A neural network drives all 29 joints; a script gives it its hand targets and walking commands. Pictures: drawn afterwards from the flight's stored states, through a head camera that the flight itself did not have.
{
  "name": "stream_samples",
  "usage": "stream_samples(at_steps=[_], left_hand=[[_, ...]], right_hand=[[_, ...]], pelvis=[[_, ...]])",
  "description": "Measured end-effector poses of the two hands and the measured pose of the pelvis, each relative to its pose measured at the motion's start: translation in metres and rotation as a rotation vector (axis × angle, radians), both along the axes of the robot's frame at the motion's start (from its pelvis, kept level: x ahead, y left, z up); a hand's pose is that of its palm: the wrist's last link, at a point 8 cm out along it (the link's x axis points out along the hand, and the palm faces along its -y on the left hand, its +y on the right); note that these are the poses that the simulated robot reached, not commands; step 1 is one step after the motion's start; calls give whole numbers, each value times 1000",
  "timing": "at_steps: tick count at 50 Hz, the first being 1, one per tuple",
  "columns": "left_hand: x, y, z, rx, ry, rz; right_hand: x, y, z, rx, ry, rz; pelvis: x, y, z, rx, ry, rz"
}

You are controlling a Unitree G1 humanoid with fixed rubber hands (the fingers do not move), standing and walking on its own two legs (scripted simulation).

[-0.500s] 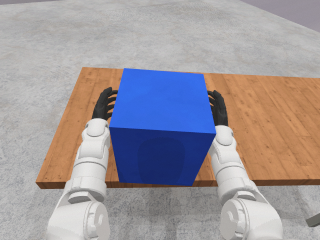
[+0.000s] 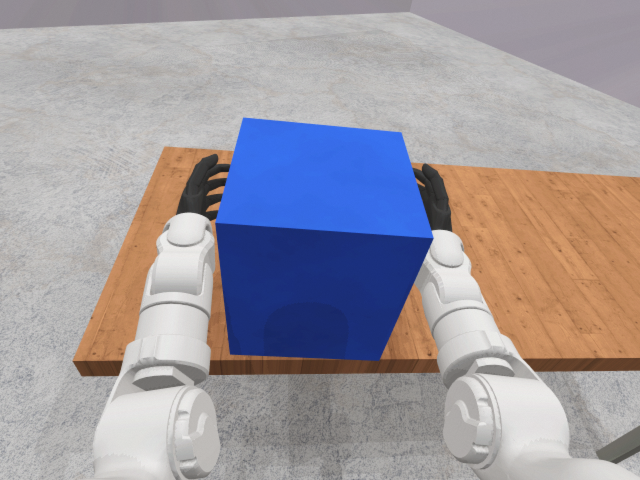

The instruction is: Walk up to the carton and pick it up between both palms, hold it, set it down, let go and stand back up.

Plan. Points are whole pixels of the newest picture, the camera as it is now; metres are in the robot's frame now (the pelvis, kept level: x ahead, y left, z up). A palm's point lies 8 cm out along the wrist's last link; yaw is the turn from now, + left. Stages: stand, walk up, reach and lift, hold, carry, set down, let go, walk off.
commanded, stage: reach and lift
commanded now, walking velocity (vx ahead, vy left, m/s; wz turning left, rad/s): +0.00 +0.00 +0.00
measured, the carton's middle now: (314, 245) +0.40 -0.01 +0.11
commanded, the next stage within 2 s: hold in 1.96 s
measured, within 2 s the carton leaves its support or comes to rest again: neither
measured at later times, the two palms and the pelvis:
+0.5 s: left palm (184, 187) +0.39 +0.15 +0.20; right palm (438, 201) +0.39 -0.15 +0.20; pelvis +0.00 +0.00 +0.00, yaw +1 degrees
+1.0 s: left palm (168, 169) +0.37 +0.16 +0.23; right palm (443, 178) +0.38 -0.14 +0.24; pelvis +0.00 +0.00 +0.00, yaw +1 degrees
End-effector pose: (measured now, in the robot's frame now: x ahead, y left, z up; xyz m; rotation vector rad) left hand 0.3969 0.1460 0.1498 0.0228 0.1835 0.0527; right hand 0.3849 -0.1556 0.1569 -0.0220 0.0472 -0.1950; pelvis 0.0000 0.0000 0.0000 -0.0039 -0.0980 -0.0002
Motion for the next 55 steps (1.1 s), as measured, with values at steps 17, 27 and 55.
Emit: stream_samples(at_steps=[17, 27, 55], left_hand=[[-3, 3, 25, 31, 8, 8], [-8, 8, 52, 17, -23, 26], [-20, 17, 90, 6, -19, 50]], right_hand=[[0, 3, 16, 47, 8, 7], [2, 8, 47, 48, -18, 31], [-1, 17, 88, 80, -8, 59]], pelvis=[[-2, 4, -1, -6, -18, 8], [2, 4, -2, -9, -48, 12], [0, 3, -3, -7, -44, 17]])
